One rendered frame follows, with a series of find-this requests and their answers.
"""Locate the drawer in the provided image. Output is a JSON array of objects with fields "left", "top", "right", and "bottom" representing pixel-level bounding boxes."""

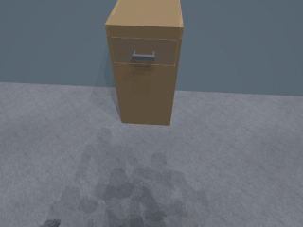
[{"left": 111, "top": 37, "right": 178, "bottom": 65}]

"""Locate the cabinet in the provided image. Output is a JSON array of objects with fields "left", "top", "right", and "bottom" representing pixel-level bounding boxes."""
[{"left": 105, "top": 0, "right": 184, "bottom": 126}]

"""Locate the handle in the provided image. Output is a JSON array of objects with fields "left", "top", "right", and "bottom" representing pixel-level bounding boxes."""
[{"left": 132, "top": 51, "right": 155, "bottom": 61}]

